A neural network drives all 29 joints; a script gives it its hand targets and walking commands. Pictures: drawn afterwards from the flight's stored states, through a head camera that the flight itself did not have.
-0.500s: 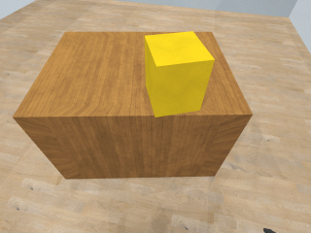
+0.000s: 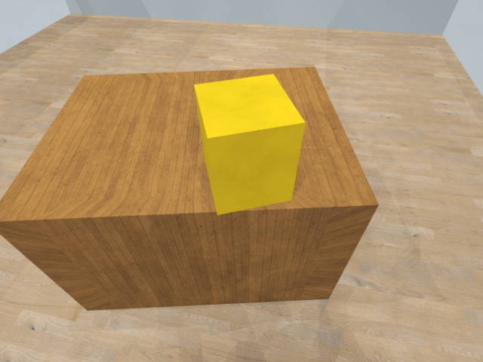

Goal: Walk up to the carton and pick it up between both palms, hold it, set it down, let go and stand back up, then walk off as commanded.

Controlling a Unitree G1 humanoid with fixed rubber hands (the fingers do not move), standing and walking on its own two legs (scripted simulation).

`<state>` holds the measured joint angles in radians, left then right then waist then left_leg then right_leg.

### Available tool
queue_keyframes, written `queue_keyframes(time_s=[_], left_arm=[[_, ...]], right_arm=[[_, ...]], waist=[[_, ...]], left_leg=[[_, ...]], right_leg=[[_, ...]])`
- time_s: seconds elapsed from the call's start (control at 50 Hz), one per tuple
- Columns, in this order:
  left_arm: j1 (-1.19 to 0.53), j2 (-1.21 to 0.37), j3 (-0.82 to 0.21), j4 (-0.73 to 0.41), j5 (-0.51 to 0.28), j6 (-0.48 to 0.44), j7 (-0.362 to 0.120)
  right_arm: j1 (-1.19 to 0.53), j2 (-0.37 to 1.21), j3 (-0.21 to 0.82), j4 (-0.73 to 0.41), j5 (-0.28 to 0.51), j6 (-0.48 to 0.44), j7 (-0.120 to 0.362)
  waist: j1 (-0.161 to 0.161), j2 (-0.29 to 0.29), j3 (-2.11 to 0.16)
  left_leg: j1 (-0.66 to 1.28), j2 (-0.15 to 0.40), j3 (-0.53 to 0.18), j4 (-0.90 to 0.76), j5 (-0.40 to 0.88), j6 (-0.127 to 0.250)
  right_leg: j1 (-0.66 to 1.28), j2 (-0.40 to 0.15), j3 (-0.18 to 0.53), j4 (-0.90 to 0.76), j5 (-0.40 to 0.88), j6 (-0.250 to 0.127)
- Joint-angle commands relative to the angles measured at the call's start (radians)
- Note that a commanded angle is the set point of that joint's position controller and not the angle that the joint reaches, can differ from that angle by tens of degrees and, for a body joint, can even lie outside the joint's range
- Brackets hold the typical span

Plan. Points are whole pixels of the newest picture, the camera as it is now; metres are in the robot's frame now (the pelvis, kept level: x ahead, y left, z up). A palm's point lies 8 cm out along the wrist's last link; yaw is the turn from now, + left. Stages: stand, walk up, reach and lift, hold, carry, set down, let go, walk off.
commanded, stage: walk up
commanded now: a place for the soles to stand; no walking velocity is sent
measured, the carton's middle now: (245, 145) +0.62 +0.01 -0.01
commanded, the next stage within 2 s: none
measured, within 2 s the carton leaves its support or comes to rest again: neither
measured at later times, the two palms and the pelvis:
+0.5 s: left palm (79, 320) +0.24 +0.33 -0.11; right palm (423, 319) +0.23 -0.30 -0.08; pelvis +0.16 +0.02 +0.00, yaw +0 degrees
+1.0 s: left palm (113, 275) +0.33 +0.29 -0.11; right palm (405, 281) +0.31 -0.32 -0.12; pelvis +0.22 -0.02 -0.01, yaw +1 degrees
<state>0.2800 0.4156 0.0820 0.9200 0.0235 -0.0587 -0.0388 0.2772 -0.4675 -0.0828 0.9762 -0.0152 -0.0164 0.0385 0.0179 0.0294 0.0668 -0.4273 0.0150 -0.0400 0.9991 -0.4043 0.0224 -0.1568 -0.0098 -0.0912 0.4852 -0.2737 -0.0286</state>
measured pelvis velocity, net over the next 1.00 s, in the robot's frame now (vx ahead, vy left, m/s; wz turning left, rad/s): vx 0.22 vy -0.02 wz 0.02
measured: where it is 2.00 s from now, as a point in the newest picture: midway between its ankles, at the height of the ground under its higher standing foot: outside the picture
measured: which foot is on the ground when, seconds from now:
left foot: up 0.00-0.20, down 0.22-1.00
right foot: down 0.00-0.24, up 0.26-0.60, down 0.62-1.00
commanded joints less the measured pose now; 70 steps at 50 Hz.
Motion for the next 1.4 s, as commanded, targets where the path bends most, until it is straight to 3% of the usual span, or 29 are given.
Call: queue_keyframes(time_s=[0.0,0.06,0.16,0.2,0.22,0.24,0.26,0.28,0.3,0.34,0.38,0.4,0.44,0.5,0.58,0.6,0.62,0.64,0.66,0.76,0.82,0.86,0.88,0.92,1.02,1.12,1.16,1.22,1.38], left_arm=[[0.013,0.259,0.062,-0.082,-0.006,-0.04,0.014],[-0.008,0.246,0.055,-0.101,-0.018,-0.042,0.008],[0.002,0.257,0.042,-0.137,-0.014,-0.025,0.003],[0.029,0.203,0.022,-0.15,-0.019,-0.019,0.002],[0.061,0.149,0.003,-0.153,-0.017,-0.018,0.004],[0.099,0.099,-0.004,-0.189,-0.018,-0.014,0.003],[0.061,0.209,0.017,-0.179,-0.007,-0.003,0.022],[0.038,0.236,0.026,-0.18,-0.003,0.004,0.029],[0.018,0.24,0.021,-0.18,-0.006,0.001,0.024],[0.097,0.205,0.026,-0.143,-0.021,0.005,0.013],[0.107,0.178,0.025,-0.137,-0.025,0.01,0.004],[0.108,0.166,0.02,-0.134,-0.024,0.01,-0.001],[0.069,0.139,0.013,-0.16,-0.02,0.007,-0.004],[0.032,0.158,0.025,-0.136,-0.025,-0.003,0.01],[0.053,0.186,0.041,-0.095,-0.016,-0.011,0.031],[0.052,0.227,0.055,-0.102,-0.012,-0.012,0.037],[0.028,0.258,0.043,-0.11,-0.006,-0.016,0.042],[-0.007,0.304,0.054,-0.127,-0.015,-0.016,0.045],[-0.052,0.291,0.045,-0.124,-0.021,-0.002,0.049],[-0.157,0.225,0.011,-0.12,-0.021,0.02,0.044],[-0.181,0.162,-0.014,-0.106,-0.041,0.021,0.044],[-0.187,0.198,0.002,-0.081,-0.033,0.016,0.048],[-0.193,0.207,-0.003,-0.07,-0.035,0.01,0.046],[-0.226,0.207,-0.002,-0.044,-0.029,0.006,0.044],[-0.235,0.178,-0.024,0.006,-0.035,0.006,0.041],[-0.259,0.173,-0.029,0.055,-0.036,0.021,0.037],[-0.246,0.149,-0.04,0.069,-0.037,0.019,0.035],[-0.287,0.172,-0.039,0.096,-0.03,0.022,0.034],[-0.268,0.16,-0.041,0.147,-0.024,0.018,0.032]], right_arm=[[-0.06,-0.142,-0.029,-0.11,-0.003,-0.036,0.009],[-0.054,-0.116,-0.022,-0.136,-0.002,-0.038,0.024],[-0.067,-0.136,-0.027,-0.15,-0.006,-0.049,0.026],[0.077,-0.153,-0.042,-0.114,-0.01,-0.069,0.013],[0.223,-0.2,-0.066,-0.09,-0.013,-0.074,-0.002],[0.229,-0.3,-0.081,-0.118,-0.016,-0.079,-0.021],[0.17,-0.303,-0.08,-0.144,0.017,-0.075,-0.021],[0.122,-0.293,-0.08,-0.15,0.024,-0.071,-0.018],[0.08,-0.259,-0.075,-0.166,0.02,-0.069,-0.023],[0.025,-0.201,-0.048,-0.196,0.016,-0.075,-0.031],[0.03,-0.193,-0.037,-0.214,0.021,-0.089,-0.028],[0.028,-0.192,-0.041,-0.224,0.016,-0.087,-0.023],[0.014,-0.174,-0.041,-0.245,0.009,-0.081,-0.023],[-0.025,-0.159,-0.022,-0.254,0.005,-0.064,-0.019],[-0.054,-0.122,-0.006,-0.259,0.022,-0.032,-0.029],[-0.027,-0.076,0.011,-0.248,0.027,-0.026,-0.032],[0.007,-0.056,0.026,-0.245,0.029,-0.007,-0.032],[0.022,-0.106,0.013,-0.206,0.028,0.009,-0.042],[0.008,-0.146,0.002,-0.188,0.027,0.01,-0.049],[0.061,-0.11,0.005,-0.103,0.011,-0.012,-0.051],[-0.05,-0.161,0.006,-0.105,-0.001,-0.021,-0.054],[-0.124,-0.161,0.017,-0.096,0.005,-0.018,-0.041],[-0.113,-0.131,0.019,-0.091,0.014,-0.011,-0.039],[-0.09,-0.111,0.03,-0.05,0.013,-0.007,-0.038],[-0.145,-0.127,0.036,-0.012,0.012,-0.016,-0.037],[-0.185,-0.128,0.036,0.028,0.009,-0.02,-0.038],[-0.223,-0.126,0.038,0.024,0.01,-0.019,-0.033],[-0.237,-0.116,0.038,0.045,0.014,-0.01,-0.034],[-0.246,-0.111,0.042,0.076,0.006,-0.009,-0.032]], waist=[[0.023,-0.139,0.073],[0.009,-0.198,0.03],[-0.014,-0.177,0.04],[-0.076,0.002,-0.055],[-0.15,0.128,-0.177],[-0.108,0.289,-0.182],[-0.11,0.158,-0.166],[-0.1,0.111,-0.117],[-0.085,0.043,-0.045],[-0.041,0.044,-0.019],[-0.023,0.038,-0.042],[-0.019,0.122,-0.051],[-0.022,0.113,-0.027],[-0.019,0.167,-0.015],[0.032,0.028,-0.073],[0.04,-0.119,-0.095],[0.025,-0.194,-0.119],[0.02,-0.18,-0.122],[0.021,-0.183,-0.084],[-0.034,-0.211,-0.146],[-0.026,-0.076,-0.145],[0.006,-0.06,-0.073],[-0.003,-0.11,-0.105],[-0.025,-0.082,-0.093],[-0.013,-0.017,-0.081],[0.003,-0.037,-0.101],[0.004,0.042,-0.133],[0.002,-0.018,-0.087],[0.007,0.003,-0.09]], left_leg=[[-0.131,0.068,-0.018,-0.134,0.082,-0.013],[-0.073,0.072,0.039,-0.298,0.177,-0.017],[0.139,0.043,0.116,-0.41,0.202,0.018],[0.428,-0.021,0.143,-0.475,0.176,0.046],[0.586,0.067,0.017,-0.582,0.11,0.076],[0.678,0.367,-0.507,-0.656,0.128,0.176],[0.573,0.429,-0.618,-0.706,0.108,0.278],[0.475,0.443,-0.599,-0.738,0.055,0.292],[0.385,0.374,-0.418,-0.719,0.104,0.26],[0.312,0.289,-0.223,-0.691,0.272,0.212],[0.258,0.258,-0.134,-0.685,0.392,0.189],[0.251,0.243,-0.073,-0.68,0.392,0.186],[0.247,0.277,-0.037,-0.644,0.496,0.226],[0.124,0.229,0.046,-0.559,0.617,0.18],[-0.007,0.165,0.07,-0.336,0.309,0.084],[-0.025,0.098,0.14,-0.233,0.149,0.04],[-0.038,0.022,0.101,-0.118,-0.134,0.004],[0.015,0.045,0.036,-0.064,-0.225,-0.002],[0.01,0.038,0.02,-0.059,-0.239,0.002],[0.193,0.029,0.065,-0.396,0.015,0.004],[0.227,0.14,-0.093,-0.509,0.279,0.039],[0.093,0.142,-0.046,-0.461,0.171,0.052],[0.151,0.089,0.01,-0.43,0.156,0.029],[0.181,0.075,0.014,-0.473,0.136,0.014],[0.191,0.112,-0.028,-0.546,0.254,0.027],[0.197,0.135,-0.062,-0.631,0.287,0.024],[0.216,0.141,-0.036,-0.656,0.297,0.013],[0.204,0.133,-0.04,-0.684,0.222,0.008],[0.286,0.129,-0.017,-0.718,0.241,0.001]], right_leg=[[-0.003,-0.273,0.257,-0.269,0.039,-0.176],[0.043,-0.237,0.152,-0.22,0.162,-0.173],[-0.102,-0.245,0.136,-0.116,0.159,-0.152],[-0.205,-0.151,0.034,0.195,0.328,-0.111],[-0.248,-0.098,0.01,0.459,0.235,-0.077],[-0.492,0.064,0.038,0.674,-0.279,-0.005],[-0.501,0.014,0.141,0.725,-0.347,-0.014],[-0.471,-0.025,0.173,0.734,-0.331,-0.012],[-0.467,-0.045,0.204,0.709,-0.284,-0.012],[-0.427,-0.053,0.188,0.639,-0.16,-0.005],[-0.345,-0.063,0.174,0.562,-0.109,0.01],[-0.332,-0.066,0.132,0.494,-0.084,0.014],[-0.33,-0.074,0.098,0.368,-0.085,0.017],[-0.163,-0.035,0.033,0.245,0.05,0.018],[0.061,-0.005,0.037,0.109,0.222,-0.019],[0.068,-0.118,0.169,0.041,0.269,-0.05],[-0.004,-0.317,0.491,-0.107,0.143,-0.144],[-0.054,-0.375,0.549,-0.132,0.086,-0.223],[-0.088,-0.369,0.569,-0.137,0.028,-0.24],[-0.108,-0.219,0.267,0.04,0.234,-0.12],[-0.161,-0.121,0.146,0.129,0.21,-0.033],[-0.097,-0.134,0.181,0.023,0.009,-0.031],[-0.121,-0.173,0.226,-0.016,0.023,-0.053],[-0.14,-0.192,0.253,-0.028,0.022,-0.06],[-0.091,-0.147,0.176,-0.032,0.141,-0.025],[0.0,-0.122,0.12,-0.038,0.198,-0.008],[0.04,-0.123,0.124,-0.067,0.217,-0.001],[0.038,-0.137,0.13,-0.108,0.181,0.007],[0.029,-0.132,0.14,-0.165,0.159,0.012]])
